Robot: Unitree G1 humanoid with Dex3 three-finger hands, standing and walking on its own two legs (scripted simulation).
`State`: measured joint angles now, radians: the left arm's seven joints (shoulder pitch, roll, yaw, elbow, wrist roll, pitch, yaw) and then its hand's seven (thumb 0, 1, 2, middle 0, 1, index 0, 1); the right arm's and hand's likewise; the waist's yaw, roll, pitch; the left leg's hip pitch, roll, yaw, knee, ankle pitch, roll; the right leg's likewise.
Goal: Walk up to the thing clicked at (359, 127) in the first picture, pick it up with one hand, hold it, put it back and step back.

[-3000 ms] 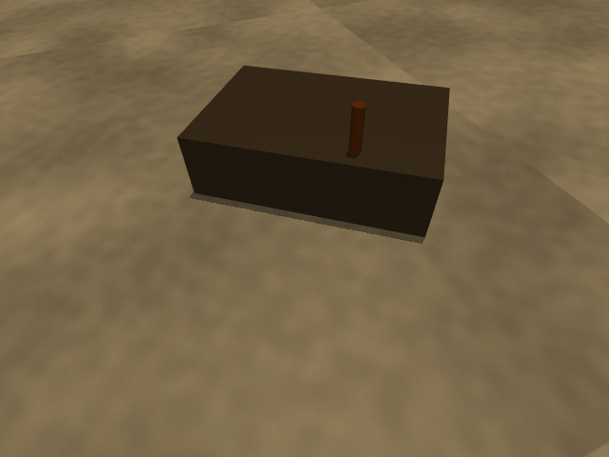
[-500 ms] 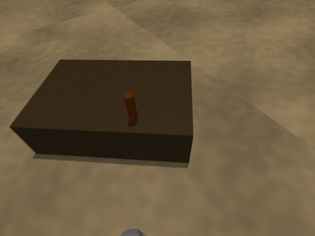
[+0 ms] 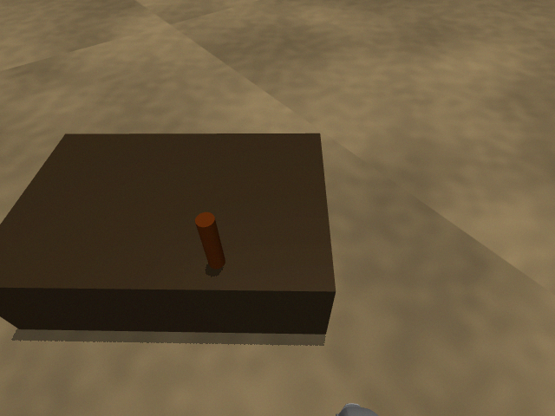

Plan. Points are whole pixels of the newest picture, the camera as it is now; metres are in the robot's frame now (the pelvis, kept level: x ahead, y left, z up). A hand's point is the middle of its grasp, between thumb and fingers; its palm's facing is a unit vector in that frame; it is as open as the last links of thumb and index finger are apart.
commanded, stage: walk up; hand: left
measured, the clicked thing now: (211, 242) +0.65 +0.21 -0.33
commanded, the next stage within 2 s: none
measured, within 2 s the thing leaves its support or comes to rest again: neither
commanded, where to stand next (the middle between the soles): +0.25 +0.00 m, yaw +1 degrees
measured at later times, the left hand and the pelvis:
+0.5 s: hand (115, 414) +0.18 +0.29 -0.16, palm faces +0.01 -0.93 -0.37, open 7.4 cm; pelvis +0.16 +0.01 -0.02, yaw +2 degrees
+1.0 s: hand (141, 347) +0.29 +0.27 -0.15, palm faces -0.02 -0.93 -0.36, open 7.4 cm; pelvis +0.21 +0.01 +0.00, yaw +1 degrees
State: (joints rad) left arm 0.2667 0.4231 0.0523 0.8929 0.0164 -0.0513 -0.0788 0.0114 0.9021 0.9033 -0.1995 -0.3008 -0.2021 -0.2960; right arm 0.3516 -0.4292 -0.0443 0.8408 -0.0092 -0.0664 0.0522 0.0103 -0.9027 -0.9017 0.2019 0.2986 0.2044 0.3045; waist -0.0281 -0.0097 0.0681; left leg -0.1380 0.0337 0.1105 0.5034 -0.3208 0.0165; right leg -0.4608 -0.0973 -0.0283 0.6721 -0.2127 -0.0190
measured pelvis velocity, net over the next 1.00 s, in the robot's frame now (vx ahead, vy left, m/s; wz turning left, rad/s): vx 0.21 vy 0.01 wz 0.01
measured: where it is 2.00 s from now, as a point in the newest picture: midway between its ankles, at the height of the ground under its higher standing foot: outside the picture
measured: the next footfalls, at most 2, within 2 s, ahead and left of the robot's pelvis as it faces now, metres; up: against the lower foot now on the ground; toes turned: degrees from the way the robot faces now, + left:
right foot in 0.06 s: +0.17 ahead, -0.14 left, +0.00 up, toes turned -4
left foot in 0.46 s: +0.28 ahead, +0.13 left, +0.00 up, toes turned +4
